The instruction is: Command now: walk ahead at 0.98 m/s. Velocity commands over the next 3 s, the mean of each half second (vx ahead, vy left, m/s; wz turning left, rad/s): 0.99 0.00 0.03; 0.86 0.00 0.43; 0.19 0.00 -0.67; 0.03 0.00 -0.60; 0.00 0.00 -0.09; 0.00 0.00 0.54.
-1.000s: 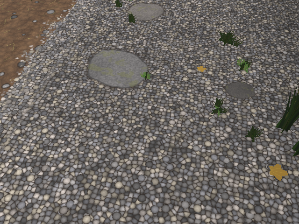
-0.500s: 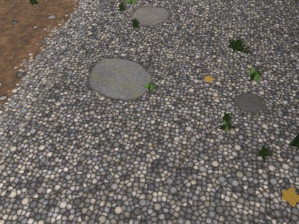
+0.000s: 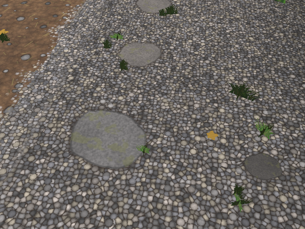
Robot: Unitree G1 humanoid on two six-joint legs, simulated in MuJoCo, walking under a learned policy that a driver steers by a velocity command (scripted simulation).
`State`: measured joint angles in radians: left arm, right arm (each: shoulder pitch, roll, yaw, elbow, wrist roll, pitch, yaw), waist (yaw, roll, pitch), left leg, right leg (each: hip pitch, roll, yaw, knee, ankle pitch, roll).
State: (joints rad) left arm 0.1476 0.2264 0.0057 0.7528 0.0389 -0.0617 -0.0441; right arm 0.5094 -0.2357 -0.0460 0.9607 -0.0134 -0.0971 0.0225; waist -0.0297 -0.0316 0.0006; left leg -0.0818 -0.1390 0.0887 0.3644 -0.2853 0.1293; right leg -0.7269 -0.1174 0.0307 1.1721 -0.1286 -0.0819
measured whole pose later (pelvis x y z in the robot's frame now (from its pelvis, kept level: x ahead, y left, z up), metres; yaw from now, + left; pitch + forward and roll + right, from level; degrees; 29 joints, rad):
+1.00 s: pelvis +0.95 +0.06 +0.00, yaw +17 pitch +0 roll +1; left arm 0.04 0.24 -0.02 0.72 0.02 -0.08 -0.02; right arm 0.42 -0.26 -0.04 0.97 0.00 -0.11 0.02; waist -0.06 -0.03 0.08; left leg 0.02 -0.18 0.00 0.26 -0.26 0.16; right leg -0.70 -0.09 -0.01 0.73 0.04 -0.04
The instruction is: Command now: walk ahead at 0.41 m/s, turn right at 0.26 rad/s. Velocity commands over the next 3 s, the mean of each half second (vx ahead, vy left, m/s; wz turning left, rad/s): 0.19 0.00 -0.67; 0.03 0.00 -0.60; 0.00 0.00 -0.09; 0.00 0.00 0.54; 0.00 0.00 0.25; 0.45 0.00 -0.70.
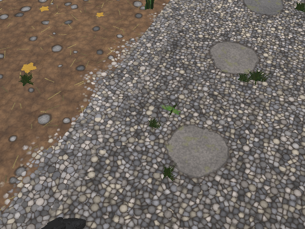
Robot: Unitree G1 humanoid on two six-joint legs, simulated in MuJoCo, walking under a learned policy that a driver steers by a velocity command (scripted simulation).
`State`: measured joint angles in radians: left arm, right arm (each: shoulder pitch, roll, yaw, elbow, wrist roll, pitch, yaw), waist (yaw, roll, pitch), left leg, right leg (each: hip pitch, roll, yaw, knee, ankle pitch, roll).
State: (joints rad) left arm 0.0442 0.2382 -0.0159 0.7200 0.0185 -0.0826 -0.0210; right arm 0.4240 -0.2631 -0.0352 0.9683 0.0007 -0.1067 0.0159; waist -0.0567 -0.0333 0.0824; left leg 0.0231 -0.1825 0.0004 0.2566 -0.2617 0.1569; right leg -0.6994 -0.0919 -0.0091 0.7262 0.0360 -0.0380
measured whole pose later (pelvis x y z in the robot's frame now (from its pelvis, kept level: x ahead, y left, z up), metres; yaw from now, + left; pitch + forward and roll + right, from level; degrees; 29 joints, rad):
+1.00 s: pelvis +0.31 +0.02 +0.01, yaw -42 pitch +0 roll -2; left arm 0.22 0.36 0.06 0.80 0.02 0.06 0.00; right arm 0.20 -0.29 0.00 0.75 -0.01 0.02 -0.03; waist -0.01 -0.05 0.04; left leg -0.22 -0.06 -0.10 0.41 -0.18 0.05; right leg -0.42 0.16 0.22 1.05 -0.42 0.04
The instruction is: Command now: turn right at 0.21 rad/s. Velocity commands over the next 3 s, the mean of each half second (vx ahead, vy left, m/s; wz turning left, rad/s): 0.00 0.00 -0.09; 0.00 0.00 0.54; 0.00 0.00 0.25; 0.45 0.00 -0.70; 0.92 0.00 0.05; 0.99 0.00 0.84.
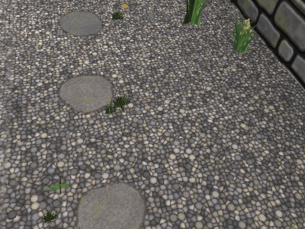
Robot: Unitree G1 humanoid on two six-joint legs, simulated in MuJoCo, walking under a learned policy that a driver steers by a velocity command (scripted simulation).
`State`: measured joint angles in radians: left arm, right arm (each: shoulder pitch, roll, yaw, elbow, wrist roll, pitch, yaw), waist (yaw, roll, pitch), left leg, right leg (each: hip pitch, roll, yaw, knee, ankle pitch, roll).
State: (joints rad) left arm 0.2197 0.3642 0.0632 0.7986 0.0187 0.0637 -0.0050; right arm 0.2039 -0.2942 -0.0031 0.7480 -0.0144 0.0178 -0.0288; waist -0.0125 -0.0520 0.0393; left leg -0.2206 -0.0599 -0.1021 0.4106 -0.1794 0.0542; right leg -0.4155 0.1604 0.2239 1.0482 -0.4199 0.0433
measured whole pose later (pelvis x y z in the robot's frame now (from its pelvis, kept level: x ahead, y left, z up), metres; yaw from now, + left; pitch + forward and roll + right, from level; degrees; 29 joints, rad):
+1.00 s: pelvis +0.00 +0.04 -0.02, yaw +18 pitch +0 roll -1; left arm 0.11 0.31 0.04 0.88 0.03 0.04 0.04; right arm 0.23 -0.29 -0.07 0.83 -0.01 0.05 0.01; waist -0.01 -0.05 0.10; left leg -0.31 -0.09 -0.05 0.61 -0.31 0.09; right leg -0.43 -0.02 0.03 1.09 -0.52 0.03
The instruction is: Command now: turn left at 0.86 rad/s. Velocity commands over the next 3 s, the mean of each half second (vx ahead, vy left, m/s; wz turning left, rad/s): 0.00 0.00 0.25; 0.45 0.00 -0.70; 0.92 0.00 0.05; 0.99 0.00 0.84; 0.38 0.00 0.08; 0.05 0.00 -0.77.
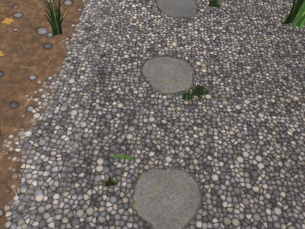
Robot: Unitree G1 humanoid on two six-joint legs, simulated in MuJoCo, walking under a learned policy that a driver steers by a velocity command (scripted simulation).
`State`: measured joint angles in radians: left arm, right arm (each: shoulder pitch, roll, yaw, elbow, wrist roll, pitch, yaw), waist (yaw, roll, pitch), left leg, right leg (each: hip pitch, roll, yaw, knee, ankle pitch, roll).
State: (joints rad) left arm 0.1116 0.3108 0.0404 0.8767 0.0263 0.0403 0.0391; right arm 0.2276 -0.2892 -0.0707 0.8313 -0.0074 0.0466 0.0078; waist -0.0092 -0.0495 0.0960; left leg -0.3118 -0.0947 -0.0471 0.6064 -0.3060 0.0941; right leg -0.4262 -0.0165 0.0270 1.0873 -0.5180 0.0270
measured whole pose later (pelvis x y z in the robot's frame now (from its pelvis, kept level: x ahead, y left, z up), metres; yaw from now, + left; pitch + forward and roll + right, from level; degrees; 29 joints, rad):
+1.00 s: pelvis +0.23 +0.00 +0.00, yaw -18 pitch +3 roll +1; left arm 0.34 0.34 0.08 0.82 0.00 -0.04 -0.02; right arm 0.12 -0.32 -0.02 0.70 -0.05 -0.08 0.00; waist 0.03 -0.02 -0.02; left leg -0.35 -0.05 -0.03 0.54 -0.24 0.02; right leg -0.21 0.12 0.26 0.85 -0.42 -0.08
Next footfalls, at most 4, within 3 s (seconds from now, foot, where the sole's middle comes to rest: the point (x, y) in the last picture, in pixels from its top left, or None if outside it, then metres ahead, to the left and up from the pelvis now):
0.52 right None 0.09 -0.10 -0.76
0.94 left None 0.32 0.09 -0.76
1.38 right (205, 184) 0.62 -0.27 -0.77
1.84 left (183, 106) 1.08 -0.20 -0.76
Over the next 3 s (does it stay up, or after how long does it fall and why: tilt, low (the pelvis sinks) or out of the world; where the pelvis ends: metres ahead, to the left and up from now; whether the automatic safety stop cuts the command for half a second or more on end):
stays up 1.38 -0.18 0.02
